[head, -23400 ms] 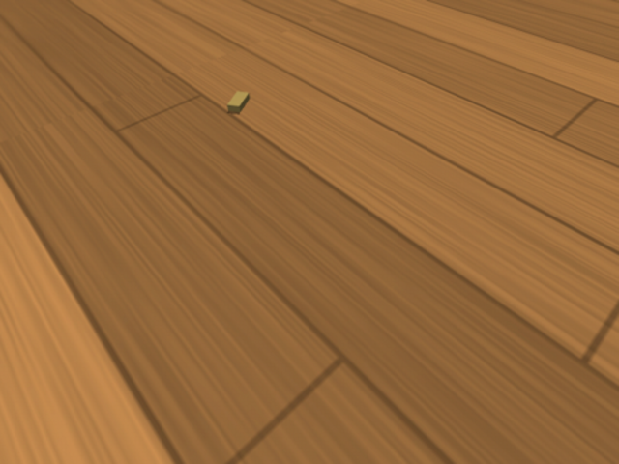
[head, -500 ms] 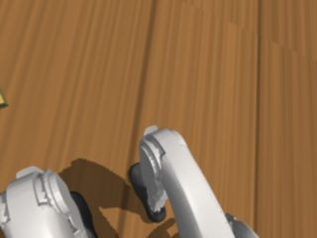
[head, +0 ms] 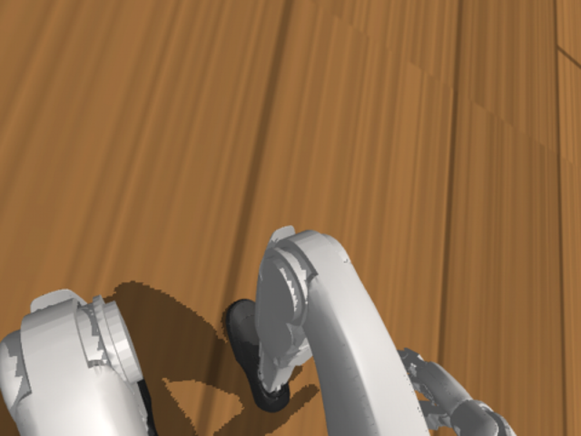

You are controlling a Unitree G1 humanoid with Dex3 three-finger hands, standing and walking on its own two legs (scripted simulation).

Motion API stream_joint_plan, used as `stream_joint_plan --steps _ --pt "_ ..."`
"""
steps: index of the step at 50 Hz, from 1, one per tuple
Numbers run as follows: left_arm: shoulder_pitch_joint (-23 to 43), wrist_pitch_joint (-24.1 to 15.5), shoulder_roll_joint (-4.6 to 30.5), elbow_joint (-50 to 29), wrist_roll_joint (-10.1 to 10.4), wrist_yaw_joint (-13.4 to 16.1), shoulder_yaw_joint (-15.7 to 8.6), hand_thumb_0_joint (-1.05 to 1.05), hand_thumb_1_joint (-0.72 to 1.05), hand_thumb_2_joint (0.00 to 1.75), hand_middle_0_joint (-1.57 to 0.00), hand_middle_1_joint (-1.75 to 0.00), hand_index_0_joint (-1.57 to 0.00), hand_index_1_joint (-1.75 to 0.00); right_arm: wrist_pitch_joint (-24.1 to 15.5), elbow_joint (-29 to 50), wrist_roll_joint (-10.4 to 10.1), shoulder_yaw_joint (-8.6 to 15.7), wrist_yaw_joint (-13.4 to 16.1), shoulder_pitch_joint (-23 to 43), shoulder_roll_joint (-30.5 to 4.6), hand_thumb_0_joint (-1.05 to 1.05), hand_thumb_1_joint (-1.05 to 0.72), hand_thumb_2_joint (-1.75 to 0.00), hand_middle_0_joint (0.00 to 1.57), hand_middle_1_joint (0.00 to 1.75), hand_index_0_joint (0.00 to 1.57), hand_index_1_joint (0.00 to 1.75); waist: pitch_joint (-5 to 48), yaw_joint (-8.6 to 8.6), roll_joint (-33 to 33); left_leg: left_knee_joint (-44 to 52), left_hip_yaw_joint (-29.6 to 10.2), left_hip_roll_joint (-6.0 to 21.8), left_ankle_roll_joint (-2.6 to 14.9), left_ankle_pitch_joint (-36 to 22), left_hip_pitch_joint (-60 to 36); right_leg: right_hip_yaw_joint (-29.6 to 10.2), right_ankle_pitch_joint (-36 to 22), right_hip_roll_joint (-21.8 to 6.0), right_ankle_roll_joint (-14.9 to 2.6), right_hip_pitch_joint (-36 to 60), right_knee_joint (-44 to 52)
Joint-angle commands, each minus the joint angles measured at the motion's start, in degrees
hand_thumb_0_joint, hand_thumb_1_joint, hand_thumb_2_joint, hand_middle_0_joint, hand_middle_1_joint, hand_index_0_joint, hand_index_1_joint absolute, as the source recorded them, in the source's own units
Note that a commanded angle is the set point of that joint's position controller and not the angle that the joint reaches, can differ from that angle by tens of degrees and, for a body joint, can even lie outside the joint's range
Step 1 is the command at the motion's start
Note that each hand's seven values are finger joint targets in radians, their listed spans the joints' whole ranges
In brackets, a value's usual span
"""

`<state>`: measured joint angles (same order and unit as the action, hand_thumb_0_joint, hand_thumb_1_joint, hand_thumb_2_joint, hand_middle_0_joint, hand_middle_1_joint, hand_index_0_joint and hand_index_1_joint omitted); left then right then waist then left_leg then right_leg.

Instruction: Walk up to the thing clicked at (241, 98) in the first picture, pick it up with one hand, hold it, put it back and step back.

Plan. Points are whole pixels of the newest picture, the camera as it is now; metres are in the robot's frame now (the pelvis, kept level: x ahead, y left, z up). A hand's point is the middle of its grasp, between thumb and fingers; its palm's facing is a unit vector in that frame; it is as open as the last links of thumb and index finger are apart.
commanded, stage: rest palm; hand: left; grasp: from above
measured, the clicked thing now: out of the picture +0.50 +0.35 -0.29
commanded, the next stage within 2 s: close in 1.66 s
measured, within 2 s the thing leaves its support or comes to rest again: neither
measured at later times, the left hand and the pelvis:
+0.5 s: hand out of the picture +0.47 +0.34 -0.25, palm faces -0.48 -0.17 -0.86, open 14.2 cm; pelvis +0.00 -0.01 +0.00, yaw -2 degrees
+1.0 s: hand out of the picture +0.47 +0.34 -0.25, palm faces -0.42 -0.14 -0.90, open 14.1 cm; pelvis +0.00 +0.00 +0.00, yaw -3 degrees
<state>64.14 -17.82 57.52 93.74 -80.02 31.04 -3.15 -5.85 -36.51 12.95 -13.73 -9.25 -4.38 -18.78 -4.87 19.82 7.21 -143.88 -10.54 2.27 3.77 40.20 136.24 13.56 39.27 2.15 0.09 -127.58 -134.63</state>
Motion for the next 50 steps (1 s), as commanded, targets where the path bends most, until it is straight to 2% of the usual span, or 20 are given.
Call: stream_joint_plan --steps 1,5,7,8,9,16,18,20,23,24,27,30,33,35,37,40,42,44,48,50 --pt "20.1 4.7 10.5 -3.0 1.2 6.0 -0.5 0.0 -0.51 0.97 -0.07 -0.96 -0.07 -0.97 -1.7 -1.6 -0.1 4.7 -1.2 -13.7 -18.5 0.0 -0.89 -0.9 0.2 0.3 0.2 0.3 33.4 5.2 -34.4 15.5 -0.7 1.3 -3.65 -15.8 -35.9 1.8 -18.0 2.4 -1.79 9.9 8.9" --pt "19.8 8.1 11.5 -0.9 4.2 4.0 -1.3 0.0 -0.5 0.94 -0.06 -1.0 -0.07 -0.99 -4.1 0.7 -0.4 3.8 -2.1 -14.3 -19.1 0.0 -0.89 -0.9 0.2 0.3 0.2 0.3 33.2 6.01 -30.7 14.3 0.1 1.2 -2.61 -13.0 -32.3 1.0 -16.6 2.7 -1.46 12.7 10.1" --pt "18.9 9.0 14.3 -0.4 5.2 2.0 -2.5 0.0 -0.5 0.94 -0.06 -1.01 -0.07 -1.0 -4.7 1.5 -1.0 3.2 -2.1 -14.1 -19.4 0.0 -0.89 -0.9 0.2 0.3 0.2 0.3 33.5 5.09 -31.3 14.1 0.6 1.0 -2.33 -12.6 -31.5 0.2 -15.7 2.7 -1.65 13.9 10.3" --pt "18.3 9.4 18.0 -0.4 5.7 1.4 -5.6 0.0 -0.5 0.94 -0.06 -1.01 -0.07 -1.0 -4.6 0.7 -1.2 2.8 -2.0 -15.1 -19.5 0.0 -0.89 -0.9 0.2 0.3 0.2 0.3 33.5 4.56 -30.3 14.2 0.3 1.0 -2.19 -11.5 -30.3 0.0 -14.3 2.5 -1.54 14.7 10.5" --pt "16.8 9.5 18.1 -0.8 6.0 0.2 -5.4 0.0 -0.5 0.94 -0.06 -1.01 -0.07 -1.0 -4.5 1.5 -1.3 2.4 -1.9 -15.1 -18.9 0.0 -0.9 -0.9 0.2 0.3 0.2 0.3 34.0 4.12 -29.6 13.5 0.9 1.0 -1.86 -12.1 -29.5 -0.6 -14.9 2.7 -1.48 16.5 10.9" --pt "14.1 7.5 23.2 -6.9 8.1 -3.8 -7.4 0.0 -0.52 0.95 -0.06 -1.0 -0.06 -1.0 -2.6 2.8 -1.4 0.9 -0.6 -15.8 -18.9 0.0 -0.9 -0.9 0.2 0.3 0.2 0.3 37.8 3.63 -30.4 12.0 1.7 1.2 -1.98 -17.0 -29.7 -0.3 -19.0 3.4 -1.82 23.3 11.8" --pt "12.6 6.5 22.6 -6.8 8.1 -4.8 -7.2 0.0 -0.53 0.96 -0.06 -0.99 -0.06 -0.99 -2.2 2.9 -1.2 0.5 -0.3 -16.7 -19.2 0.0 -0.9 -0.9 0.2 0.3 0.2 0.3 34.6 4.86 -28.3 11.0 1.7 1.2 -1.73 -17.5 -28.3 -0.1 -19.4 3.4 -1.63 23.2 12.3" --pt "11.7 5.0 23.6 -8.1 8.1 -5.2 -6.9 0.0 -0.54 0.98 -0.06 -0.97 -0.05 -0.98 -1.7 2.9 -0.9 0.0 -0.1 -16.5 -19.1 0.0 -0.9 -0.9 0.2 0.3 0.2 0.3 35.5 4.21 -29.3 10.8 1.3 1.5 -1.91 -18.7 -29.7 -0.1 -20.0 3.7 -1.71 24.4 12.2" --pt "11.6 2.9 23.8 -8.3 8.3 -5.2 -6.7 0.0 -0.54 0.97 -0.06 -0.97 -0.05 -0.98 -1.2 2.7 -0.4 -0.3 0.3 -16.3 -19.9 0.0 -0.89 -0.9 0.2 0.3 0.2 0.3 33.9 4.67 -29.8 10.7 0.6 1.7 -2.31 -18.1 -29.9 1.0 -18.5 3.8 -2.04 23.0 12.7" --pt "11.3 2.2 23.6 -8.7 8.2 -5.1 -6.1 0.0 -0.55 0.99 -0.06 -0.97 -0.05 -0.98 -1.0 2.6 -0.3 -0.5 0.3 -16.2 -19.4 0.0 -0.9 -0.9 0.2 0.3 0.2 0.3 34.7 4.1 -30.5 11.2 0.5 1.9 -2.22 -17.3 -30.8 0.9 -18.1 4.0 -1.92 23.7 12.8" --pt "12.4 1.2 23.4 -9.4 7.1 -4.4 -5.1 0.0 -0.55 0.99 -0.06 -0.97 -0.05 -0.98 -0.9 2.1 0.1 -0.8 0.1 -16.2 -19.1 0.0 -0.89 -0.9 0.2 0.3 0.2 0.3 34.5 4.41 -33.3 11.9 -0.1 2.3 -2.56 -17.6 -33.5 1.5 -17.8 4.1 -1.78 21.9 12.2" --pt "12.7 0.3 21.3 -6.6 6.6 -3.0 -3.4 0.0 -0.55 0.99 -0.06 -0.97 -0.05 -0.98 -1.0 2.0 0.2 -0.7 0.1 -14.8 -19.9 0.0 -0.89 -0.9 0.2 0.3 0.2 0.3 30.9 5.21 -32.9 12.6 -1.4 2.5 -3.01 -15.3 -33.1 2.9 -15.5 4.2 -1.97 18.0 11.9" --pt "14.3 0.2 20.2 -6.9 5.3 -1.6 -2.0 0.0 -0.53 0.99 -0.07 -0.96 -0.06 -0.97 -1.4 1.5 0.4 -0.9 -0.3 -14.5 -19.5 0.0 -0.89 -0.9 0.2 0.3 0.2 0.3 30.9 5.68 -34.5 13.5 -2.4 2.9 -3.34 -16.7 -35.9 3.2 -16.6 4.1 -1.56 16.9 10.8" --pt "15.0 0.4 19.6 -6.3 5.4 -0.2 -1.6 0.0 -0.53 0.99 -0.07 -0.96 -0.06 -0.97 -1.9 1.0 0.4 -0.7 -0.5 -13.8 -20.2 0.0 -0.89 -0.9 0.2 0.3 0.2 0.3 30.6 5.98 -34.0 13.5 -2.7 3.0 -3.42 -17.3 -35.8 3.4 -17.7 4.1 -1.34 16.6 10.9" --pt "13.9 0.8 17.9 -3.2 4.9 0.8 -0.7 0.0 -0.51 0.96 -0.07 -0.98 -0.07 -0.98 -2.5 0.8 0.5 -1.2 -0.9 -13.6 -19.8 0.0 -0.89 -0.9 0.2 0.3 0.2 0.3 27.7 6.7 -33.3 13.7 -2.8 3.0 -3.45 -16.6 -34.6 3.5 -17.2 4.0 -1.23 15.3 10.6" --pt "15.6 1.8 18.7 -2.5 4.4 2.1 -0.6 0.0 -0.5 0.95 -0.07 -0.99 -0.07 -0.99 -3.4 1.2 0.4 -1.3 -1.1 -12.0 -20.1 0.0 -0.9 -0.9 0.2 0.3 0.2 0.3 27.0 6.61 -32.9 14.4 -3.1 2.9 -3.48 -13.1 -32.4 3.3 -15.7 3.9 -1.4 14.4 10.4" --pt "16.7 2.5 19.5 -3.5 4.0 2.7 -1.3 0.0 -0.5 0.94 -0.07 -1.0 -0.07 -0.99 -3.9 1.1 0.4 -1.4 -1.2 -12.6 -20.4 0.0 -0.9 -0.9 0.2 0.3 0.2 0.3 29.2 6.65 -34.0 14.4 -3.3 3.0 -3.65 -15.0 -34.7 3.1 -16.9 3.5 -1.26 14.4 9.9" --pt "15.3 3.4 18.5 -1.1 4.4 3.3 -1.0 0.0 -0.49 0.94 -0.08 -0.99 -0.08 -0.99 -4.5 1.3 0.5 -1.5 -1.4 -12.2 -20.3 0.0 -0.9 -0.9 0.2 0.3 0.2 0.3 28.0 6.99 -33.2 14.4 -3.0 2.8 -3.53 -13.6 -33.3 3.0 -16.5 3.6 -1.25 15.0 9.9" --pt "16.7 4.9 20.1 -0.5 5.2 3.6 -1.5 0.0 -0.5 0.93 -0.07 -1.01 -0.08 -1.0 -5.2 1.8 0.2 -1.3 -1.3 -11.7 -21.0 0.0 -0.9 -0.9 0.2 0.3 0.2 0.3 29.1 7.0 -32.5 13.8 -2.0 2.7 -3.02 -11.9 -30.7 2.5 -16.4 4.1 -1.3 16.7 10.8" --pt "18.8 5.3 22.2 -2.5 5.5 3.3 -3.0 0.0 -0.5 0.93 -0.07 -1.01 -0.07 -1.01 -5.4 1.6 0.1 -1.9 -1.3 -12.6 -20.6 0.0 -0.9 -0.9 0.2 0.3 0.2 0.3 30.6 6.78 -33.5 14.1 -2.4 2.7 -3.22 -12.1 -31.4 2.6 -16.0 3.7 -1.31 16.7 10.6"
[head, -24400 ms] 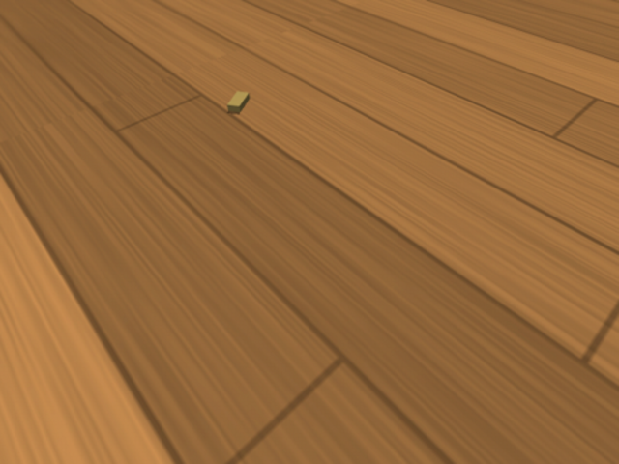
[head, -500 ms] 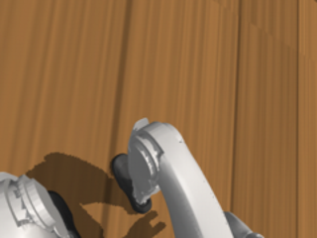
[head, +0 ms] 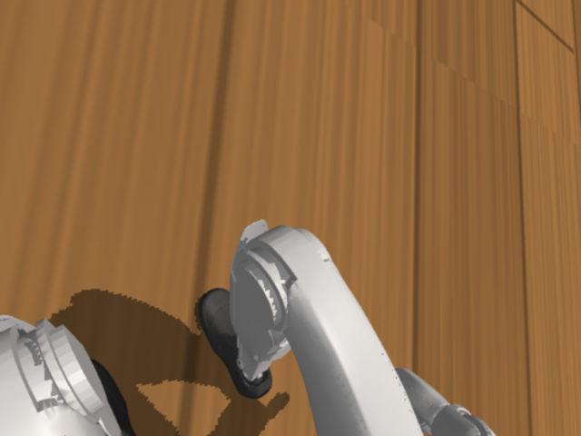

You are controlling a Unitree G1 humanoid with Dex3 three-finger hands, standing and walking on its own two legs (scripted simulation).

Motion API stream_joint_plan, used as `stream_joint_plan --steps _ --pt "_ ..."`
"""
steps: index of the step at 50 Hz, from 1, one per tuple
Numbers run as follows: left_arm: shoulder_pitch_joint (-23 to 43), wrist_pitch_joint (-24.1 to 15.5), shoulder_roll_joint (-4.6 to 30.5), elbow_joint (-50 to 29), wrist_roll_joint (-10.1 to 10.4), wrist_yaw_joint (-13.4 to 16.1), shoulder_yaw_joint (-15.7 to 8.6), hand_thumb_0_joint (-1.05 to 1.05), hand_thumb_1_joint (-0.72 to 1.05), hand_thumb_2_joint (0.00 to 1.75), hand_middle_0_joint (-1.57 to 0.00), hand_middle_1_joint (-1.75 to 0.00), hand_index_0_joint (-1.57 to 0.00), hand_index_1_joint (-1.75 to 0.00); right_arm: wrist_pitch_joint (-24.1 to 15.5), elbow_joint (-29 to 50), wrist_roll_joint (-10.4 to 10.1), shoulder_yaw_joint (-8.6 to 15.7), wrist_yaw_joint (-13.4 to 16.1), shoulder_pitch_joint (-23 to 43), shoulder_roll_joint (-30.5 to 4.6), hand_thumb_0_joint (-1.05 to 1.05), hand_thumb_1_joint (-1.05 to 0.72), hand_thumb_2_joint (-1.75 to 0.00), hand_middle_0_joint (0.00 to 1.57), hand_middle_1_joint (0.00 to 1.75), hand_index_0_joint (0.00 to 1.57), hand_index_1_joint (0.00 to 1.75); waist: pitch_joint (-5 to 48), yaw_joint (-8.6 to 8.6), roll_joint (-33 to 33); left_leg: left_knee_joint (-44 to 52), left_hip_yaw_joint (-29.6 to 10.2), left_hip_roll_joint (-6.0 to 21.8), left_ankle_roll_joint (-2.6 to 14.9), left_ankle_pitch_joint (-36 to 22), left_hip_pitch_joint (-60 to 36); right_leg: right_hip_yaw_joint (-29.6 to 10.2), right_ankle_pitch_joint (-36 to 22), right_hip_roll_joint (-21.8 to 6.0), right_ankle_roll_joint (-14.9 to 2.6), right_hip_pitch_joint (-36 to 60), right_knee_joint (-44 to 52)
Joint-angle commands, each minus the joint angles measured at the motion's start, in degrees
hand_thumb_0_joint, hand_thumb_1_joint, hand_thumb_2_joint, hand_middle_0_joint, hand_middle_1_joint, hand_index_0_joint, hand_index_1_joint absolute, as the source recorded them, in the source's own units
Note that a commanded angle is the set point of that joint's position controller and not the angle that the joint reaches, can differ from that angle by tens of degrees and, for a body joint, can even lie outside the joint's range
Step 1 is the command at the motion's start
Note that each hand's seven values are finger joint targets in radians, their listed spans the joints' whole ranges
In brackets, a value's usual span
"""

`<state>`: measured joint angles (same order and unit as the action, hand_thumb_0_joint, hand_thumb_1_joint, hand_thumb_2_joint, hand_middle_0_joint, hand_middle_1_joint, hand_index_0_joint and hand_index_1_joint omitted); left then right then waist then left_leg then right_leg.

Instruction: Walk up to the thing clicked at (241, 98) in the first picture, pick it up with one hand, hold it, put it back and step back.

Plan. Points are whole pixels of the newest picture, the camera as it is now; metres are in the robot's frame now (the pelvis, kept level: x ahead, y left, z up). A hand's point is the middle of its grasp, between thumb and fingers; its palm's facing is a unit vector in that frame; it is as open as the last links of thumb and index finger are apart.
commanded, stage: rest palm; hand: left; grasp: from above
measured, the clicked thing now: out of the picture +0.48 +0.37 -0.29
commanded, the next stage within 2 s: close in 0.66 s
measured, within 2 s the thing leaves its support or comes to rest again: neither
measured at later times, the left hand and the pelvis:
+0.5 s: hand out of the picture +0.46 +0.36 -0.25, palm faces -0.46 -0.19 -0.87, open 14.0 cm; pelvis +0.00 +0.00 +0.01, yaw +0 degrees
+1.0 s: hand out of the picture +0.46 +0.36 -0.26, palm faces -0.42 -0.17 -0.89, open 13.3 cm; pelvis +0.00 +0.00 +0.00, yaw -1 degrees
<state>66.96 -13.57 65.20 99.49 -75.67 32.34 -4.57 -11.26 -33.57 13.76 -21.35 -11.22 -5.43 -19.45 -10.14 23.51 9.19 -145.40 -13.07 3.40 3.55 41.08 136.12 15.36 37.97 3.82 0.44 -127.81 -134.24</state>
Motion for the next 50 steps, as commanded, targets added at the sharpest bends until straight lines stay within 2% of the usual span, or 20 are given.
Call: stream_joint_plan --steps 1,4,8,11,14,15,16,18,19,23,26,30,33,35,38,39,42,45,48,50 --pt "14.8 1.4 14.4 -7.4 1.3 1.5 -1.6 0.0 -0.5 0.93 -0.07 -1.02 -0.07 -1.01 0.0 -1.5 -0.8 5.5 0.7 -11.2 -19.6 0.0 -0.9 -0.9 0.2 0.3 0.2 0.3 35.5 2.71 -36.2 15.5 0.3 1.7 -3.05 -13.6 -32.1 0.5 -14.8 2.0 -1.75 16.9 10.1" --pt "14.7 1.9 13.8 -8.1 2.2 0.1 -1.4 0.0 -0.5 0.94 -0.07 -1.02 -0.07 -1.01 -0.2 -1.5 -0.8 5.3 0.5 -11.7 -19.5 0.0 -0.9 -0.9 0.2 0.3 0.2 0.3 35.8 3.38 -36.0 14.9 0.1 1.8 -3.13 -15.2 -32.2 0.4 -15.9 1.9 -1.55 17.6 9.9" --pt "13.5 2.1 15.6 -9.3 3.5 -1.5 -1.7 0.0 -0.5 0.95 -0.08 -1.0 -0.08 -1.0 0.7 -1.2 -1.2 5.3 0.8 -11.7 -19.5 0.0 -0.9 -0.9 0.2 0.3 0.2 0.3 38.8 2.52 -35.8 14.1 0.9 1.9 -2.85 -18.2 -32.7 0.2 -18.1 2.5 -1.55 21.2 10.9" --pt "11.4 2.1 14.3 -8.3 4.3 -3.1 -0.9 0.0 -0.5 0.94 -0.07 -1.01 -0.07 -1.01 1.3 -1.4 -1.2 5.0 0.8 -12.7 -19.1 0.0 -0.9 -0.9 0.2 0.3 0.2 0.3 36.9 2.68 -34.5 13.6 1.2 1.7 -2.58 -19.6 -31.7 0.3 -18.9 2.5 -1.52 22.0 11.3" --pt "10.6 1.2 15.8 -10.2 5.1 -4.1 -1.4 0.0 -0.49 0.93 -0.07 -1.01 -0.08 -1.0 2.1 -0.9 -1.3 4.9 1.1 -12.2 -19.4 0.0 -0.9 -0.9 0.2 0.3 0.2 0.3 38.6 1.7 -34.5 13.4 1.3 1.8 -2.38 -21.0 -32.4 0.2 -19.6 2.8 -1.55 23.5 12.0" --pt "10.9 0.9 16.3 -11.7 4.8 -4.3 -1.6 0.0 -0.5 0.95 -0.07 -1.0 -0.07 -1.0 2.3 -1.0 -1.2 4.7 1.1 -13.0 -19.8 0.0 -0.9 -0.9 0.2 0.3 0.2 0.3 37.8 2.33 -34.9 13.2 1.1 1.9 -2.64 -22.7 -33.1 0.3 -20.4 2.4 -1.69 23.0 12.0" --pt "10.2 0.6 15.4 -10.6 5.2 -4.5 -1.2 0.0 -0.49 0.93 -0.07 -1.01 -0.07 -1.0 2.4 -0.6 -1.1 4.7 1.1 -12.4 -19.9 0.0 -0.9 -0.9 0.2 0.3 0.2 0.3 36.6 2.48 -33.7 12.9 1.2 1.8 -2.5 -21.0 -31.5 0.4 -19.3 2.6 -1.8 22.8 12.0" --pt "10.4 -0.4 16.7 -12.4 4.8 -4.5 -2.0 0.0 -0.5 0.94 -0.07 -1.0 -0.07 -1.0 2.8 -0.4 -1.0 4.5 1.2 -13.2 -19.9 0.0 -0.9 -0.9 0.2 0.3 0.2 0.3 37.0 2.67 -34.0 13.3 0.9 1.8 -2.54 -21.5 -32.1 0.6 -19.6 2.6 -1.7 23.9 12.1" --pt "9.9 -0.8 17.8 -12.7 5.0 -4.2 -2.7 0.0 -0.49 0.94 -0.08 -0.99 -0.08 -0.99 2.9 -0.2 -1.0 4.4 1.4 -12.4 -20.1 0.0 -0.9 -0.9 0.2 0.3 0.2 0.3 38.2 1.61 -34.2 13.7 0.5 2.1 -2.74 -21.9 -33.5 0.8 -19.5 2.7 -1.74 23.8 12.1" --pt "9.7 -1.9 16.1 -10.7 4.2 -3.6 -1.4 0.0 -0.49 0.95 -0.07 -1.0 -0.07 -1.0 3.1 0.1 -0.8 4.5 1.4 -11.6 -20.0 0.0 -0.9 -0.9 0.2 0.3 0.2 0.3 35.3 2.5 -33.3 14.0 0.5 2.0 -2.52 -17.5 -31.4 1.0 -16.4 3.1 -1.76 22.4 12.1" --pt "11.7 -2.5 17.3 -12.2 3.5 -2.5 -1.5 0.0 -0.48 0.94 -0.08 -1.0 -0.08 -0.99 2.9 -0.1 -0.6 4.2 1.6 -11.5 -19.9 0.0 -0.9 -0.9 0.2 0.3 0.2 0.3 35.9 2.41 -35.3 15.0 0.0 2.3 -2.76 -16.0 -32.8 1.3 -15.4 3.0 -1.63 21.3 11.8" --pt "10.6 -2.5 14.5 -9.1 2.5 -1.4 0.2 0.0 -0.48 0.95 -0.07 -1.01 -0.08 -1.0 2.2 -0.5 -0.6 4.1 1.7 -10.3 -19.9 0.0 -0.9 -0.9 0.2 0.3 0.2 0.3 31.7 3.17 -34.4 15.5 -1.0 2.4 -3.21 -13.5 -32.0 1.8 -13.3 2.6 -1.68 16.8 11.0" --pt "11.9 -2.4 14.4 -8.9 2.6 -0.3 0.8 0.0 -0.45 0.96 -0.09 -1.01 -0.1 -1.01 1.7 -0.4 -0.6 4.3 1.8 -9.8 -20.1 0.0 -0.89 -0.9 0.2 0.3 0.2 0.3 32.9 3.29 -33.1 15.2 -0.5 2.3 -2.83 -12.0 -30.6 1.6 -13.7 2.9 -1.48 19.2 11.6" --pt "13.1 -2.3 15.3 -9.5 2.7 0.3 0.2 0.0 -0.43 0.94 -0.1 -1.02 -0.11 -1.01 1.4 -0.7 -0.7 4.4 1.8 -9.8 -20.3 0.0 -0.9 -0.9 0.2 0.3 0.2 0.3 33.6 2.94 -34.0 15.6 -0.7 2.2 -3.08 -12.1 -30.8 1.7 -13.8 2.6 -1.55 18.4 11.3" --pt "13.3 -1.7 13.7 -8.7 2.8 0.5 1.4 0.0 -0.42 0.96 -0.12 -1.02 -0.12 -1.01 0.9 -1.6 -0.5 4.3 1.6 -9.5 -20.0 0.0 -0.9 -0.9 0.2 0.3 0.2 0.3 33.9 3.54 -34.5 15.3 -1.2 2.6 -3.27 -13.8 -32.7 1.8 -14.8 2.7 -1.44 17.4 10.9" --pt "13.5 -1.5 14.2 -8.8 2.7 0.7 1.0 0.0 -0.39 0.88 -0.12 -1.0 -0.14 -0.98 0.8 -2.0 -0.6 4.3 1.5 -10.3 -20.2 0.0 -0.89 -0.9 0.2 0.3 0.2 0.3 34.0 3.85 -35.9 15.4 -1.1 2.5 -3.46 -14.9 -33.0 1.9 -15.5 2.5 -1.41 17.7 10.8" --pt "12.8 -0.5 14.0 -8.4 2.6 0.6 1.3 0.0 -0.35 0.85 -0.14 -0.98 -0.17 -0.95 0.6 -2.1 -0.6 3.9 1.2 -10.1 -19.7 0.0 -0.89 -0.9 0.2 0.3 0.2 0.3 34.3 3.38 -35.0 14.4 -0.6 2.5 -3.3 -17.6 -32.1 1.4 -17.8 2.6 -1.25 19.1 10.7" --pt "12.8 0.1 15.3 -8.2 3.0 0.1 0.3 0.0 -0.33 0.82 -0.16 -0.97 -0.18 -0.94 0.5 -2.1 -0.7 3.9 0.9 -10.3 -20.0 0.0 -0.89 -0.9 0.2 0.3 0.2 0.3 34.3 2.92 -36.6 15.0 -1.4 2.8 -3.73 -18.6 -34.2 1.5 -17.0 2.2 -1.42 17.6 10.4" --pt "13.6 0.2 17.4 -10.7 3.0 -0.2 -1.2 0.0 -0.3 0.8 -0.18 -0.96 -0.2 -0.93 0.8 -1.9 -0.7 4.2 0.7 -10.7 -20.4 0.0 -0.89 -0.9 0.2 0.3 0.2 0.3 37.2 2.7 -39.3 15.4 -1.8 3.0 -4.15 -20.9 -36.7 1.5 -17.5 2.2 -1.6 18.2 10.1" --pt "11.6 0.6 16.5 -8.9 3.2 -0.3 -1.2 0.0 -0.29 0.79 -0.19 -0.94 -0.22 -0.91 1.0 -1.3 -0.6 4.4 0.6 -10.1 -20.3 0.0 -0.89 -0.9 0.2 0.3 0.2 0.3 36.2 2.38 -38.0 15.2 -1.3 2.8 -3.94 -20.0 -35.0 1.6 -17.3 2.5 -1.76 18.7 10.3"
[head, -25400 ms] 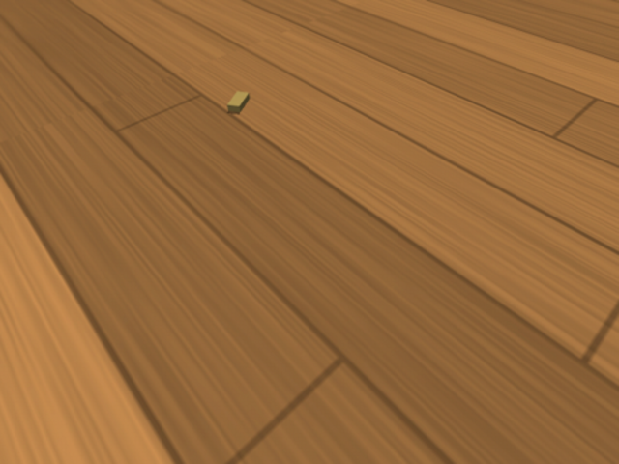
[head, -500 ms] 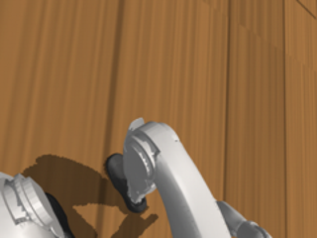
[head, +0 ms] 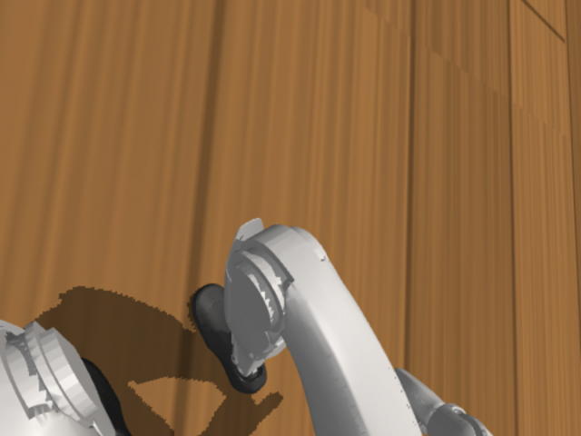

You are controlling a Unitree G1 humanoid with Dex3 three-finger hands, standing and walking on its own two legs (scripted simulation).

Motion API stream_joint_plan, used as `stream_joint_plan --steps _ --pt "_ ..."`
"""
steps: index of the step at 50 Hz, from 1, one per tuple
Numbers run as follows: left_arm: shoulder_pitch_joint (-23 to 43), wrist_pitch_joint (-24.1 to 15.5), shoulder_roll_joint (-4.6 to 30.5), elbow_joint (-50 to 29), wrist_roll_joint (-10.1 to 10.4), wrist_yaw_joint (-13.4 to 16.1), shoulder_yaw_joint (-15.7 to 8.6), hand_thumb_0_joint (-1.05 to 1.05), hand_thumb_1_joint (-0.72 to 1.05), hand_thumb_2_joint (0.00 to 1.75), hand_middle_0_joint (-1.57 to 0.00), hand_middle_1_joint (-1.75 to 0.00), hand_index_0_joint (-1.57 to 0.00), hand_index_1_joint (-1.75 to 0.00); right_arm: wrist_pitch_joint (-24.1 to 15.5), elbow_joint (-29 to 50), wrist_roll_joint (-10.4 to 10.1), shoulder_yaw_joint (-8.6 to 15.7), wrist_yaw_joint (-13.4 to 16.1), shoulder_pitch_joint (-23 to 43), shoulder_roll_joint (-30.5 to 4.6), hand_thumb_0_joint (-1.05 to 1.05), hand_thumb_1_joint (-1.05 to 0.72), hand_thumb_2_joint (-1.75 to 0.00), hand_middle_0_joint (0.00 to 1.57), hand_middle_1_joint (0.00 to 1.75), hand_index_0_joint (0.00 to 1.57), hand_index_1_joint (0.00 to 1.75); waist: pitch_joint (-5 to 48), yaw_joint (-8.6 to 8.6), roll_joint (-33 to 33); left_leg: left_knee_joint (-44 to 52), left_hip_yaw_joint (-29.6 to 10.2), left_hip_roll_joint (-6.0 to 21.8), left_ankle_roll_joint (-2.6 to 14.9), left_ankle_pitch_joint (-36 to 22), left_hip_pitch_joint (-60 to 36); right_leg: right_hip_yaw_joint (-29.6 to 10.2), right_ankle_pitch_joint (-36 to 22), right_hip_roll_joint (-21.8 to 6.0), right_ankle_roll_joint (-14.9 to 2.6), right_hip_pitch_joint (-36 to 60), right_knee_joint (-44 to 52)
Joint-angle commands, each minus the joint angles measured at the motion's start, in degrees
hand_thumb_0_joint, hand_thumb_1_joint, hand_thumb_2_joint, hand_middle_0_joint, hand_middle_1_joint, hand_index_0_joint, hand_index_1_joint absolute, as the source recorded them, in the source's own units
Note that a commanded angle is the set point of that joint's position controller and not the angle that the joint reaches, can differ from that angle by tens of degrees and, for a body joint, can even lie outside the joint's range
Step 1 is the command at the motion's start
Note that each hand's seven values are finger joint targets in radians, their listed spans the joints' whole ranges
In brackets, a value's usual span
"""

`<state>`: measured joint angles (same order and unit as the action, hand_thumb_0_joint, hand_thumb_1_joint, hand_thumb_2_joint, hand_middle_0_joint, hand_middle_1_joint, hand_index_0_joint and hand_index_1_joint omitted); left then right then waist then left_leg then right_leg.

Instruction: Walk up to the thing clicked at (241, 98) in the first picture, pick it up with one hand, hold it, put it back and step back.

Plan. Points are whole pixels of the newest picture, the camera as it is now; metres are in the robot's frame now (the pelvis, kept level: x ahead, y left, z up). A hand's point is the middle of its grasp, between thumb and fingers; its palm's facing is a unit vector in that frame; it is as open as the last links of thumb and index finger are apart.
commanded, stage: close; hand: left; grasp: from above
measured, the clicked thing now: out of the picture +0.47 +0.38 -0.29
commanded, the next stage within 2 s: settle in 1.28 s
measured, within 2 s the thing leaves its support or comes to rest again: leaves its support in 1.64 s
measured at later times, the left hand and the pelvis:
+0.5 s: hand out of the picture +0.45 +0.37 -0.26, palm faces -0.44 -0.18 -0.88, open 12.0 cm; pelvis +0.00 +0.00 +0.00, yaw +0 degrees
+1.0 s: hand out of the picture +0.45 +0.37 -0.26, palm faces -0.43 -0.19 -0.89, open 10.4 cm; pelvis +0.00 +0.00 +0.00, yaw +0 degrees
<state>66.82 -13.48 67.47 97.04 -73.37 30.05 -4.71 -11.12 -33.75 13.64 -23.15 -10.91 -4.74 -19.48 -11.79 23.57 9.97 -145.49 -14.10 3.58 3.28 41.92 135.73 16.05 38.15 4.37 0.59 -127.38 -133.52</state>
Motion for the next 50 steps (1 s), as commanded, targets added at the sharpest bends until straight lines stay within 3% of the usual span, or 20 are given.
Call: stream_joint_plan --steps 1,6,7,9,11,12,15,18,21,24,27,30,34,38,40,50 --pt "11.7 0.4 13.7 -6.3 1.2 1.8 -1.0 0.0 -0.28 0.78 -0.2 -0.94 -0.22 -0.91 0.9 -1.3 -0.4 6.1 0.2 -10.9 -20.2 0.0 -0.89 -0.9 0.2 0.3 0.2 0.3 36.8 2.7 -38.4 15.2 -0.3 2.6 -3.7 -20.2 -33.6 1.0 -17.0 1.9 -1.98 18.2 9.7" --pt "11.5 0.3 13.8 -7.2 2.3 0.5 -0.9 0.0 -0.24 0.75 -0.23 -0.9 -0.26 -0.87 1.3 -1.3 -0.5 5.7 0.3 -11.7 -19.9 0.0 -0.89 -0.9 0.2 0.3 0.2 0.3 37.8 3.07 -36.5 14.2 0.8 2.5 -2.84 -20.7 -32.4 0.6 -18.6 2.2 -1.51 21.2 10.8" --pt "10.4 0.3 12.5 -5.5 2.2 0.2 -0.3 0.0 -0.24 0.75 -0.23 -0.9 -0.26 -0.88 1.2 -0.9 -0.5 5.7 0.5 -11.8 -20.5 0.0 -0.89 -0.9 0.2 0.3 0.2 0.3 35.3 3.41 -34.6 14.0 0.4 2.3 -2.95 -19.9 -31.1 0.8 -17.6 2.0 -1.82 19.5 10.7" --pt "10.3 -0.3 13.0 -6.5 2.6 -0.3 -0.1 0.0 -0.21 0.72 -0.25 -0.9 -0.28 -0.87 1.5 -0.9 -0.5 5.2 0.5 -12.3 -20.0 0.0 -0.89 -0.9 0.2 0.3 0.2 0.3 35.7 3.61 -33.8 14.0 1.1 2.2 -2.39 -19.0 -29.8 0.5 -18.1 2.2 -1.36 22.2 11.4" --pt "11.3 -0.8 14.8 -8.8 2.5 -0.6 -0.5 0.0 -0.19 0.71 -0.26 -0.89 -0.29 -0.85 1.5 -0.5 -0.6 5.0 0.8 -11.9 -20.1 0.0 -0.89 -0.9 0.2 0.3 0.2 0.3 36.8 3.05 -33.8 13.5 1.4 2.1 -2.25 -18.9 -30.1 0.2 -18.1 2.3 -1.4 22.4 11.5" --pt "9.9 -0.9 14.9 -6.1 2.6 -0.5 -0.5 0.0 -0.18 0.7 -0.27 -0.88 -0.3 -0.84 1.6 -0.5 -0.6 5.1 1.0 -11.8 -19.9 0.0 -0.89 -0.9 0.2 0.3 0.2 0.3 36.8 2.68 -33.3 13.6 1.9 1.9 -1.98 -17.3 -29.0 0.1 -17.3 2.5 -1.31 23.6 11.7" --pt "9.8 -1.8 14.0 -5.9 2.7 -0.3 0.2 0.0 -0.16 0.7 -0.28 -0.87 -0.31 -0.84 1.7 -0.1 -0.4 4.9 1.4 -11.1 -20.6 0.0 -0.89 -0.9 0.2 0.3 0.2 0.3 35.1 3.17 -31.7 13.7 0.9 2.1 -2.17 -15.6 -28.8 0.9 -15.4 2.5 -1.51 22.0 11.8" --pt "10.8 -2.4 15.2 -8.9 2.1 -0.2 -0.2 0.0 -0.16 0.69 -0.29 -0.86 -0.32 -0.83 1.6 -0.6 -0.3 4.7 1.4 -11.7 -19.9 0.0 -0.89 -0.9 0.2 0.3 0.2 0.3 36.8 2.56 -35.9 14.9 0.4 2.5 -2.76 -16.8 -32.6 0.8 -15.7 2.3 -1.51 21.4 11.0" --pt "10.8 -2.5 14.4 -7.7 1.9 0.7 0.2 0.0 -0.11 0.68 -0.33 -0.83 -0.36 -0.8 1.6 -0.6 -0.3 4.9 1.5 -10.7 -20.2 0.0 -0.89 -0.9 0.2 0.3 0.2 0.3 35.9 2.93 -35.6 15.1 0.1 2.6 -2.9 -14.9 -31.3 1.3 -14.5 2.3 -1.57 20.2 11.0" --pt "10.9 -2.0 13.8 -7.9 1.1 1.2 0.4 0.0 -0.09 0.67 -0.35 -0.81 -0.38 -0.78 1.4 -1.2 -0.3 5.0 1.2 -10.9 -19.8 0.0 -0.89 -0.9 0.2 0.3 0.2 0.3 34.8 2.78 -37.0 14.9 -0.1 2.7 -3.22 -16.6 -32.0 1.2 -15.6 2.2 -1.56 18.3 10.2" --pt "10.3 -1.6 12.6 -5.5 1.3 1.8 1.2 0.0 -0.04 0.64 -0.39 -0.77 -0.41 -0.74 1.3 -1.1 -0.4 5.2 1.2 -10.0 -19.9 0.0 -0.88 -0.9 0.2 0.3 0.2 0.3 34.4 2.92 -34.4 14.8 0.2 2.6 -2.88 -15.3 -30.3 1.2 -15.1 2.6 -1.53 19.1 10.8" --pt "10.1 -1.0 13.6 -6.4 1.1 2.1 0.1 0.0 -0.03 0.64 -0.4 -0.77 -0.43 -0.74 0.9 -1.8 -0.3 5.2 0.9 -11.1 -19.7 0.0 -0.89 -0.9 0.2 0.3 0.2 0.3 35.2 2.38 -36.4 14.8 0.2 2.7 -3.1 -18.3 -32.6 1.0 -17.0 2.4 -1.48 18.9 10.4" --pt "10.5 -0.3 11.8 -6.5 1.9 1.4 1.2 0.0 0.0 0.57 -0.42 -0.74 -0.45 -0.7 0.4 -1.8 -0.3 5.2 0.4 -10.5 -20.0 0.0 -0.89 -0.9 0.2 0.3 0.2 0.3 34.3 3.27 -35.8 14.6 -0.7 2.9 -3.32 -19.6 -33.2 1.1 -17.0 2.0 -1.36 17.3 10.1" --pt "12.1 -0.1 13.9 -8.1 1.9 1.5 -0.2 0.0 0.07 0.55 -0.48 -0.71 -0.51 -0.67 0.5 -1.8 -0.4 5.5 0.4 -11.1 -19.9 0.0 -0.89 -0.9 0.2 0.3 0.2 0.3 37.0 2.88 -36.5 14.3 0.3 2.6 -2.96 -18.5 -32.2 0.6 -17.4 2.2 -1.45 20.1 10.6" --pt "10.7 0.2 14.6 -7.2 1.6 1.2 -0.6 0.0 0.11 0.53 -0.5 -0.7 -0.54 -0.66 0.6 -1.4 -0.6 5.3 0.3 -11.6 -19.9 0.0 -0.89 -0.9 0.2 0.3 0.2 0.3 35.4 2.82 -36.6 14.8 0.8 2.3 -2.82 -17.0 -30.8 0.5 -16.4 2.3 -1.56 20.0 10.8" --pt "10.2 -0.2 14.9 -8.5 1.8 -0.1 -1.1 0.0 0.25 0.52 -0.62 -0.66 -0.65 -0.62 1.7 -0.7 -0.5 5.6 0.6 -11.4 -20.3 0.0 -0.89 -0.9 0.2 0.3 0.2 0.3 36.8 2.52 -36.9 14.8 0.2 2.7 -3.18 -19.7 -32.6 0.9 -17.2 2.2 -1.71 20.3 10.5"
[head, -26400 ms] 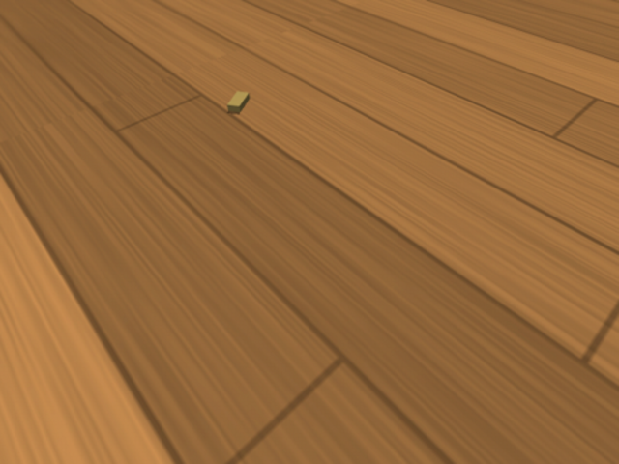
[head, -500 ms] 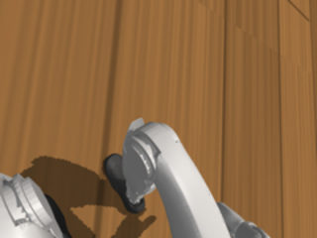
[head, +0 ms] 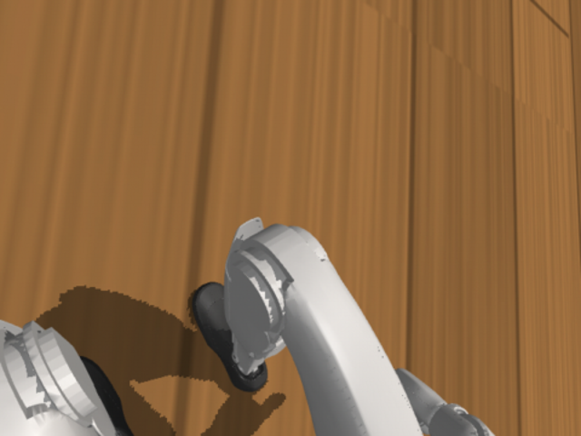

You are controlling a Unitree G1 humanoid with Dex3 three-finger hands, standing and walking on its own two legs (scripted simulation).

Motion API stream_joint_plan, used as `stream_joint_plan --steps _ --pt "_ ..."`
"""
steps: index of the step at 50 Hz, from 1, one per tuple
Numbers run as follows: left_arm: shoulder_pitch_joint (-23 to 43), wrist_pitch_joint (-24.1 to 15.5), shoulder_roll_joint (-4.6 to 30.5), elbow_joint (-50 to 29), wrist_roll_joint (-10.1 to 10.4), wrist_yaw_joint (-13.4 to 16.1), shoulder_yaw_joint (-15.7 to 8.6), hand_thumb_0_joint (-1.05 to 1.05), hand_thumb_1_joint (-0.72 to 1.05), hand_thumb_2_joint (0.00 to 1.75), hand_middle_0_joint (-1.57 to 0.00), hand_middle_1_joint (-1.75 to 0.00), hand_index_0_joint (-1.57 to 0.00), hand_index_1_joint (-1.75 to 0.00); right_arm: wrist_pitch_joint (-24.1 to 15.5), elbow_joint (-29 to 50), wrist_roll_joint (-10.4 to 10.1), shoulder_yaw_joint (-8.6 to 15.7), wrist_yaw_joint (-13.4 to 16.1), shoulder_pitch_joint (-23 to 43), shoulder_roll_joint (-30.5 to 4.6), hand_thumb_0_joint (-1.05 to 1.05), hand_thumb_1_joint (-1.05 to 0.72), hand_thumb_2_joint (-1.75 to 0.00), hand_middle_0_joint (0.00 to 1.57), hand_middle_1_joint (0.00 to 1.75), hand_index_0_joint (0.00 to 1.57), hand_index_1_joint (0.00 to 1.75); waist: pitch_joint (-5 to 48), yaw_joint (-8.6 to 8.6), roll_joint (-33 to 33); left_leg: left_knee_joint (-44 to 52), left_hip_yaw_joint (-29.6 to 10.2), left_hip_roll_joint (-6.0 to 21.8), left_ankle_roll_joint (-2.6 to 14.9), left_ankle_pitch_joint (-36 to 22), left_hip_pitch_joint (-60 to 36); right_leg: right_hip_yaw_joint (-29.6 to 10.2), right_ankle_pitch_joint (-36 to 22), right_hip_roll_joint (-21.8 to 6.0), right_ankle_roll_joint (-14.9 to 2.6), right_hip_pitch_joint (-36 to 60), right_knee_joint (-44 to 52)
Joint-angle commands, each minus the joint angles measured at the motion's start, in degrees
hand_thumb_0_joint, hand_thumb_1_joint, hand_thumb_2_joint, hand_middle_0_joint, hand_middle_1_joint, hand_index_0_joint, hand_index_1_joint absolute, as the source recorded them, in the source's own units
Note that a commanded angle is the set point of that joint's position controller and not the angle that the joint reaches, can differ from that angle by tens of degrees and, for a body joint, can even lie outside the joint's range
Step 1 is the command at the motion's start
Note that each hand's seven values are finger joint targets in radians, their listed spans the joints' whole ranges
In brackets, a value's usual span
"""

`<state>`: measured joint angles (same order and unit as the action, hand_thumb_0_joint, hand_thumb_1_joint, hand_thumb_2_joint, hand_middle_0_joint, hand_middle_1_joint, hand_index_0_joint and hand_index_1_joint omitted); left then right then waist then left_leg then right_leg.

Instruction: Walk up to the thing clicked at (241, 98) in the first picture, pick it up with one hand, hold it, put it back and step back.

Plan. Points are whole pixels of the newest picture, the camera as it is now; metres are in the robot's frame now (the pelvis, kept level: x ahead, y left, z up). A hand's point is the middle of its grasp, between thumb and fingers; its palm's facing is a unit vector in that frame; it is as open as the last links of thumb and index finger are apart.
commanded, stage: close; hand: left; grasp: from above
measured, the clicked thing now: out of the picture +0.47 +0.38 -0.29
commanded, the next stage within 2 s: settle in 0.28 s
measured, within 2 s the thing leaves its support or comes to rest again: leaves its support in 0.64 s
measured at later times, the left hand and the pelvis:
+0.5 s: hand out of the picture +0.45 +0.37 -0.26, palm faces -0.42 -0.18 -0.89, open 10.1 cm; pelvis +0.00 +0.00 +0.00, yaw +0 degrees
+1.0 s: hand out of the picture +0.46 +0.40 -0.19, palm faces -0.42 -0.16 -0.89, open 10.1 cm; pelvis +0.00 +0.00 +0.01, yaw +2 degrees
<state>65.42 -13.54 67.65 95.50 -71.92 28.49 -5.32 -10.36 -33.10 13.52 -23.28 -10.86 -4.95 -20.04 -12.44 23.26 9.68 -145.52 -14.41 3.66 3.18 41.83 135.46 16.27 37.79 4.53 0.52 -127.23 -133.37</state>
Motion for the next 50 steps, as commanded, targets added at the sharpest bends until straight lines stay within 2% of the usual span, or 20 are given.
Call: stream_joint_plan --steps 1,4,8,10,14,17,18,19,21,27,31,34,35,37,40,41,45,46,48,50 --pt "10.8 0.0 13.3 -5.3 0.2 1.1 0.5 0.0 0.27 0.52 -0.63 -0.66 -0.66 -0.62 1.0 -1.0 -0.5 5.7 0.6 -11.3 -19.4 0.0 -0.89 -0.9 0.2 0.3 0.2 0.3 36.3 2.98 -34.8 14.4 1.0 2.3 -2.64 -18.6 -30.9 0.4 -16.7 2.2 -1.6 20.4 10.4" --pt "9.2 -0.2 13.1 -3.7 1.0 1.1 0.7 0.0 0.31 0.52 -0.66 -0.64 -0.7 -0.61 1.0 -0.8 -0.6 5.4 0.9 -10.3 -19.5 0.0 -0.89 -0.9 0.2 0.3 0.2 0.3 35.2 2.88 -31.8 13.7 1.5 2.1 -2.14 -16.7 -28.0 0.4 -16.1 2.5 -1.41 21.5 11.4" --pt "11.0 -0.5 15.0 -6.5 0.7 1.1 0.0 0.0 0.38 0.5 -0.72 -0.62 -0.76 -0.58 1.3 -1.3 -0.5 5.3 1.0 -11.3 -19.4 0.0 -0.89 -0.9 0.2 0.3 0.2 0.3 37.7 2.32 -35.3 14.8 0.8 2.4 -2.67 -19.2 -32.0 0.5 -16.8 2.2 -1.49 21.3 10.7" --pt "9.7 -0.5 13.5 -4.7 0.9 0.9 0.6 0.0 0.38 0.51 -0.72 -0.62 -0.75 -0.59 1.4 -0.8 -0.5 5.4 1.1 -10.8 -19.7 0.0 -0.89 -0.9 0.2 0.3 0.2 0.3 36.0 2.66 -33.8 14.8 0.3 2.4 -2.75 -18.2 -31.1 1.0 -15.7 2.3 -1.65 19.8 10.7" --pt "12.3 -0.6 14.9 -7.9 0.8 1.1 -0.2 0.0 0.43 0.49 -0.77 -0.58 -0.8 -0.55 1.5 -1.3 -0.5 5.6 1.2 -10.8 -19.7 0.0 -0.89 -0.9 0.2 0.3 0.2 0.3 37.8 2.35 -36.1 14.6 0.6 2.6 -2.95 -18.4 -32.3 0.7 -16.0 2.1 -1.65 19.7 10.7" --pt "9.3 -0.6 13.1 -3.9 1.1 1.1 1.0 0.0 0.45 0.52 -0.8 -0.57 -0.82 -0.54 1.5 -1.0 -0.4 5.5 1.2 -10.4 -19.7 0.0 -0.89 -0.9 0.2 0.3 0.2 0.3 34.6 2.98 -33.6 14.9 0.8 2.4 -2.6 -16.3 -29.7 0.7 -15.0 2.5 -1.59 20.5 11.2" --pt "12.0 -0.9 14.4 -7.8 1.0 1.3 0.2 0.0 0.48 0.5 -0.81 -0.57 -0.84 -0.55 1.4 -0.8 -0.4 5.3 1.2 -10.7 -19.7 0.0 -0.89 -0.9 0.2 0.3 0.2 0.3 35.7 2.83 -34.4 14.9 0.9 2.3 -2.6 -16.5 -29.6 0.7 -15.5 2.3 -1.53 20.6 11.1" --pt "10.9 -0.7 14.4 -6.1 0.7 1.4 0.3 0.0 0.48 0.51 -0.82 -0.56 -0.84 -0.53 1.5 -0.6 -0.4 5.6 1.4 -10.1 -19.7 0.0 -0.89 -0.9 0.2 0.3 0.2 0.3 36.6 2.12 -34.2 15.1 0.6 2.5 -2.71 -16.4 -31.0 0.8 -15.0 2.4 -1.71 20.5 10.9" --pt "11.2 -0.8 14.0 -5.7 0.7 1.5 0.5 0.0 0.47 0.54 -0.86 -0.59 -0.89 -0.57 1.5 -1.0 -0.4 5.6 1.3 -10.3 -19.9 0.0 -0.91 -0.9 0.2 0.3 0.2 0.3 36.5 2.61 -34.6 14.6 0.6 2.3 -2.7 -17.0 -30.9 0.9 -15.2 2.4 -1.8 19.8 10.8" --pt "13.2 0.1 15.4 -9.8 1.0 1.2 -1.4 0.0 0.54 0.57 -0.93 -0.58 -0.95 -0.56 1.4 -1.3 -0.6 6.4 1.1 -10.7 -19.8 0.0 -0.91 -0.9 0.2 0.3 0.2 0.3 38.4 1.96 -38.4 15.5 0.3 2.6 -3.41 -17.5 -33.7 0.8 -14.7 2.0 -2.02 18.0 10.5" --pt "12.6 1.0 15.3 -12.8 -0.2 0.1 -2.4 0.0 0.61 0.55 -0.98 -0.56 -1.0 -0.54 1.7 -1.1 -0.7 7.5 0.7 -11.5 -19.6 0.0 -0.91 -0.9 0.2 0.3 0.2 0.3 40.4 1.48 -40.1 15.2 0.4 2.6 -3.84 -21.7 -36.5 0.5 -16.6 1.8 -2.27 17.1 9.9" --pt "12.5 1.2 15.3 -16.0 0.8 -0.4 -4.1 0.0 0.68 0.56 -1.02 -0.57 -1.05 -0.54 2.2 -1.5 -0.9 9.0 0.5 -12.0 -19.1 0.0 -0.91 -0.9 0.2 0.3 0.2 0.3 44.0 0.19 -42.5 15.7 1.4 2.3 -3.84 -22.4 -37.6 0.4 -17.5 2.0 -2.33 18.9 10.2" --pt "12.3 1.6 14.0 -15.6 0.6 -1.2 -3.5 0.0 0.7 0.55 -1.03 -0.57 -1.06 -0.54 2.1 -1.3 -0.9 9.3 0.3 -12.5 -19.3 0.0 -0.91 -0.9 0.2 0.3 0.2 0.3 41.8 0.55 -41.8 15.5 1.5 2.1 -3.84 -22.0 -36.8 0.2 -17.0 1.7 -2.51 17.3 10.4" --pt "12.3 1.8 13.4 -18.0 0.8 -2.4 -3.6 0.0 0.69 0.56 -1.03 -0.57 -1.05 -0.55 2.5 -1.5 -1.2 10.1 0.1 -13.2 -19.1 0.0 -0.91 -0.9 0.2 0.3 0.2 0.3 42.9 0.48 -42.7 15.3 2.3 2.0 -3.66 -22.6 -36.8 -0.2 -17.6 1.9 -2.45 18.2 10.7" --pt "11.8 2.5 12.7 -20.8 1.6 -4.5 -4.4 0.0 0.7 0.55 -1.04 -0.57 -1.06 -0.54 3.1 -1.4 -1.8 11.3 0.0 -13.9 -18.3 0.0 -0.91 -0.9 0.2 0.3 0.2 0.3 44.3 -0.72 -41.3 15.6 3.1 1.5 -3.24 -21.4 -35.5 -0.8 -16.9 1.8 -2.61 18.5 11.2" --pt "11.8 2.7 9.6 -21.6 2.1 -5.3 -3.2 0.0 0.71 0.55 -1.04 -0.57 -1.06 -0.54 3.4 -1.4 -1.9 12.0 0.1 -14.6 -18.6 0.0 -0.91 -0.9 0.2 0.3 0.2 0.3 44.3 0.11 -40.5 15.6 3.0 1.5 -3.28 -21.7 -35.7 -0.6 -17.2 1.7 -2.64 18.0 11.7" --pt "9.9 3.4 7.5 -22.9 2.8 -8.3 -2.2 0.0 0.75 0.56 -1.06 -0.58 -1.09 -0.56 4.6 -1.2 -3.2 13.9 0.3 -15.3 -18.4 0.0 -0.91 -0.9 0.2 0.3 0.2 0.3 44.8 -1.47 -38.2 17.3 3.4 0.8 -2.82 -19.0 -33.4 -1.1 -15.8 1.5 -2.76 17.6 12.0" --pt "8.4 3.7 5.1 -21.7 3.2 -9.2 -1.4 0.0 0.77 0.56 -1.07 -0.58 -1.1 -0.55 5.0 -0.9 -3.2 14.1 0.3 -15.5 -17.9 0.0 -0.9 -0.9 0.2 0.3 0.2 0.3 44.0 -1.51 -36.5 17.4 3.5 0.7 -2.68 -18.3 -32.4 -1.2 -15.3 1.5 -2.78 17.3 12.3" --pt "10.1 3.7 5.9 -25.0 3.3 -10.7 -1.5 0.0 0.78 0.56 -1.09 -0.57 -1.12 -0.55 5.8 -1.0 -3.9 14.9 0.4 -16.2 -17.7 0.0 -0.91 -0.9 0.2 0.3 0.2 0.3 45.9 -1.95 -36.6 18.2 3.8 0.6 -2.46 -17.9 -32.9 -1.8 -15.2 1.4 -2.69 18.0 12.5" --pt "11.2 3.7 4.6 -26.7 3.7 -11.7 -0.9 0.0 0.8 0.57 -1.12 -0.56 -1.14 -0.53 6.5 -0.2 -4.4 15.4 0.8 -15.7 -17.6 0.0 -0.91 -0.9 0.2 0.3 0.2 0.3 46.8 -2.59 -36.1 18.4 4.1 0.2 -2.51 -17.6 -32.8 -2.0 -14.8 1.2 -2.98 17.5 12.6"
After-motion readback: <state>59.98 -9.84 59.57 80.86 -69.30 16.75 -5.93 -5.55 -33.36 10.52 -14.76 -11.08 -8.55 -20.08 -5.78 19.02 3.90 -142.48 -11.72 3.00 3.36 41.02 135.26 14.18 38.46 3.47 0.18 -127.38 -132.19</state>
